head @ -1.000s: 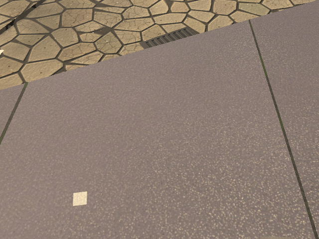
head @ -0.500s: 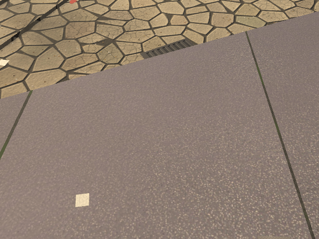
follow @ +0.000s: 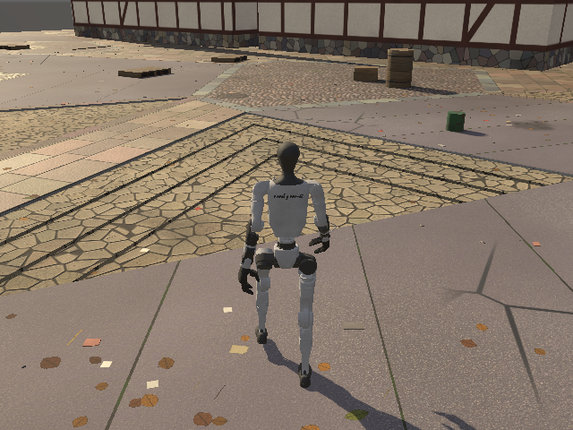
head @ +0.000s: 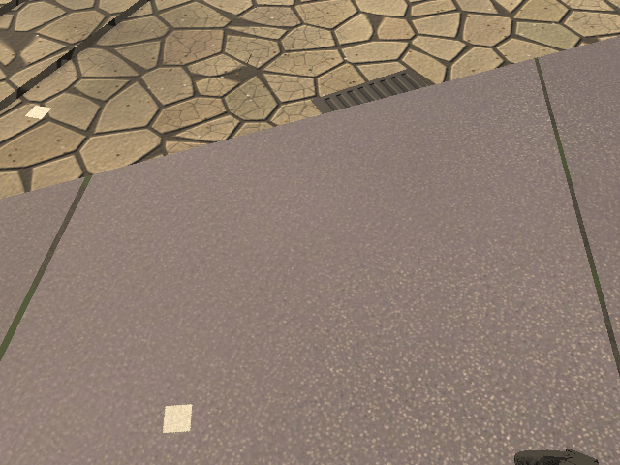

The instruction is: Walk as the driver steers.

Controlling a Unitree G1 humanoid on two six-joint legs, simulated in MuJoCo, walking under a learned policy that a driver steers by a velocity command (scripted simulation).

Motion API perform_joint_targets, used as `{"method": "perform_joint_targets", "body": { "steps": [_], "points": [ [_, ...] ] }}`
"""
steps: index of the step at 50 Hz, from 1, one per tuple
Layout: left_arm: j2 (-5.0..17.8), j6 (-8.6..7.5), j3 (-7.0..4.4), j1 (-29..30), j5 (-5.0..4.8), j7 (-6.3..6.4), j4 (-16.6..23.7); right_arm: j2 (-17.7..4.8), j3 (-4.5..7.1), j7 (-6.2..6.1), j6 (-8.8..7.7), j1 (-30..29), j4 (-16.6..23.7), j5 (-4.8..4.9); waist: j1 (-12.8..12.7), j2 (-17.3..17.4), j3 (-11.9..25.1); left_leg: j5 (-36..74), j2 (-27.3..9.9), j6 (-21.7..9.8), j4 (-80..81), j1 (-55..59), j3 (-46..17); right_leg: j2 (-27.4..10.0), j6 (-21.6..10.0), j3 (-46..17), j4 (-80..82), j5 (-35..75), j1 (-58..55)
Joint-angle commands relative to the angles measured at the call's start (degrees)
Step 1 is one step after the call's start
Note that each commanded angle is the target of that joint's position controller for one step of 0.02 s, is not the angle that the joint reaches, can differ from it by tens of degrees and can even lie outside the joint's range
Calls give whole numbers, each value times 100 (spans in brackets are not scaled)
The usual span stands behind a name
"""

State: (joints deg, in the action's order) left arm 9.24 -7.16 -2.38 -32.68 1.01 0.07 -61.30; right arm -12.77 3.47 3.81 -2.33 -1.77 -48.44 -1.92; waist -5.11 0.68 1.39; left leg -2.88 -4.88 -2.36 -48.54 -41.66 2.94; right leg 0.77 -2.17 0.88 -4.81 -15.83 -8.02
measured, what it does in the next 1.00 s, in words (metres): walks ahead: left foot, then right foot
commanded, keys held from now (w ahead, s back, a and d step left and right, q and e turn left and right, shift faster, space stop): w+shift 0.92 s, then w+e+shift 0.08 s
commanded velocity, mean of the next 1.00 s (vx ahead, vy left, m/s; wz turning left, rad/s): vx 0.98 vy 0.00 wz -0.01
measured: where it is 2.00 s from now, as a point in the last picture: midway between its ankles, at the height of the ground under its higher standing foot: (377, 103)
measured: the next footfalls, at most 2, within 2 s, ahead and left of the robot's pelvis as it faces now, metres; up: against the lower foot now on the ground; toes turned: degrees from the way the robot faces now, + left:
left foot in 0.14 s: +0.31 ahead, +0.14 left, +0.00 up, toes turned +5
right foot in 0.64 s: +0.76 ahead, +0.02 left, +0.00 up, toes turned -2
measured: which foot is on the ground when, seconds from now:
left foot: up 0.00-0.12, down 0.14-0.66, up 0.68-1.00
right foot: down 0.00-0.14, up 0.16-0.62, down 0.64-1.00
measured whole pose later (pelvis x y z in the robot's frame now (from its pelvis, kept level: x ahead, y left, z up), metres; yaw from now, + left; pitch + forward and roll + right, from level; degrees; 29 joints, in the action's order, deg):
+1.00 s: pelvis +0.89 +0.08 -0.01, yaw +0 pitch +1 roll -1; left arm 11.8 -7.8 -1.9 -31.4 -0.4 -1.1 -60.3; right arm -13.1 -0.8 3.4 -4.5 -1.7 -42.9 -1.7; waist -5.4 1.1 -2.5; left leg 7.0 -6.8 -4.5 -37.8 -42.3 2.6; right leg 6.2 -5.1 1.9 -4.7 -17.2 -11.3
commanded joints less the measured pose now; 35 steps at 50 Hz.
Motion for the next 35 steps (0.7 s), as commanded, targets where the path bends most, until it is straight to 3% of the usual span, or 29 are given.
{"method": "perform_joint_targets", "body": {
  "steps": [1, 3, 5, 6, 7, 8, 9, 10, 11, 12, 13, 15, 17, 21, 23, 24, 27, 29, 30, 31, 32, 33, 34, 35],
  "points": [
    [776, -122, -122, 7, -10, 18, 225, -128, -53, 32, -52, -1088, 651, 38, 112, -589, -1215, 224, 56, -129, 758, -161, 280, -1412, -906, -609, 826, 1133, 587],
    [889, -98, -135, 29, -3, 8, 175, -194, -57, -8, -59, -1069, 736, 39, 199, -667, -1153, -92, 192, -371, 1131, 253, 447, -1464, -828, -268, 523, 2471, 246],
    [1096, -48, -163, 60, 16, 22, 114, -346, 0, -118, -69, -503, 662, 16, 526, -933, -672, -660, 647, -629, 1255, 1350, 690, -1500, -720, 58, -667, 5555, 53],
    [1254, 8, -203, 96, 59, 56, 89, -550, 89, -194, -90, 417, 439, 20, 950, -1043, -161, -969, 882, -733, 1220, 2318, 703, -1539, -661, 147, -1808, 6575, 115],
    [1365, 68, -235, 251, 64, 85, 117, -766, 209, -274, -117, 1745, 26, 22, 1547, -922, 486, -974, 970, -815, 1525, 3828, 658, -1377, -573, 282, -3335, 6403, 665],
    [1153, 90, -193, 310, 79, 78, 236, -1224, 364, -342, -165, 2798, -250, -77, 1916, -493, 1156, -2226, 26, -897, 1510, 5541, -493, -1018, -551, 234, -5356, 4449, 2180],
    [117, 17, 12, -76, -120, -88, 511, -1676, 432, -301, -210, 3006, -361, -225, 1265, 1375, 1761, -4989, -1568, -1200, 2728, 6670, -3712, 22, -414, -186, -7360, -879, 4255],
    [653, -88, -109, 400, -201, -85, 645, -1445, 407, -202, -223, 2712, -397, -76, 1244, 1139, 1578, -5206, -1559, -1076, 3800, 6180, -5090, 56, -644, -955, -7925, -625, 4775],
    [854, -86, -172, 928, -220, -63, 806, -1085, 323, -192, -265, 2147, -415, -82, 940, 651, 579, -4260, -1418, -995, 3671, 5392, -4039, -305, -685, -691, -7981, 54, 5123],
    [803, -93, -139, 1192, -142, -78, 833, -718, 239, -175, -326, 1929, -413, -39, 845, -17, 245, -3189, -1243, -1004, 3651, 4565, -3214, -540, -676, -601, -7678, 440, 4898],
    [636, -41, -117, 1243, -31, -120, 837, -515, 171, -186, -361, 1775, -466, -23, 602, -112, 50, -2701, -963, -879, 3740, 3926, -2639, -697, -653, -595, -7399, 541, 4602],
    [355, 142, -53, 1158, 117, -238, 896, -214, 41, -237, -427, 1873, -628, 21, 271, 141, -186, -2502, -735, -850, 4016, 3153, -2076, -873, -495, -582, -7066, 490, 4302],
    [332, 269, -22, 1642, 146, -304, 1129, -266, 8, -287, -501, 2124, -725, 113, 218, 121, -655, -2167, -625, -873, 4329, 2929, -1702, -1001, -324, -423, -6787, 631, 4798],
    [499, 290, 53, 3068, 119, -343, 1665, -301, -57, -259, -572, 2736, -762, 152, 539, -33, -1197, -383, -171, -814, 4713, 2891, -764, -910, -163, 167, -5111, 1745, 5213],
    [411, 255, 132, 3560, 58, -389, 1833, -316, -98, -285, -616, 2994, -802, 217, 656, -19, -1237, 943, -66, -677, 4851, 2868, -437, -666, -200, 534, -3963, 2333, 4562],
    [375, 245, 168, 3742, 24, -401, 1908, -427, -97, -317, -639, 3143, -847, 240, 689, 68, -1240, 1579, -184, -649, 4994, 3030, -382, -576, -273, 615, -3550, 2559, 4266],
    [575, 234, 148, 3935, -15, -334, 1970, -666, -108, -384, -626, 3350, -929, 215, 687, 173, -1004, 4001, -303, -482, 4692, 4410, -82, -143, -496, 854, -2781, 2558, 3983],
    [823, 233, 68, 3527, -3, -244, 1911, -957, -61, -473, -537, 3329, -948, 100, 392, 527, -455, 6107, -509, -391, 3691, 5198, -40, 274, -629, 902, -2701, 1827, 3483],
    [1014, 234, -11, 2841, -10, -182, 1751, -1097, -22, -532, -454, 3258, -969, 16, 21, 665, -50, 6621, -617, -379, 2731, 5353, -53, 404, -725, 775, -2672, 1443, 2857],
    [1236, 242, -121, 1797, -20, -98, 1430, -1206, 23, -575, -364, 3068, -941, -57, -447, 747, 469, 6542, -673, -416, 1441, 5251, -38, 433, -831, 639, -2588, 1093, 1922],
    [1427, 266, -241, 711, 42, -5, 1102, -1203, 48, -574, -313, 2761, -868, -65, -982, 643, 876, 5499, -494, -468, -181, 4508, 64, 142, -970, 417, -2344, 845, 684],
    [1854, 294, -365, -34, 158, 76, 957, -623, -57, -500, -362, 2670, -677, -89, -959, -265, 1358, 1493, 142, -582, -2416, 2977, 15, -1152, -1090, -972, -2784, -446, -614],
    [1922, 288, -407, 391, 253, -29, 962, -29, -162, -344, -478, 3540, -478, 366, 12, -1882, 1886, -2358, 1097, -401, -4137, 574, -717, -2352, -1923, -4628, -1541, -1504, -1882],
    [1478, 258, -386, 968, 132, -125, 1013, -535, -113, -419, -503, 2856, -380, 306, -41, -761, 1135, -1692, 546, -605, -3975, -18, -922, -2038, -1738, -4291, -1025, -1812, -1266]
  ]
}}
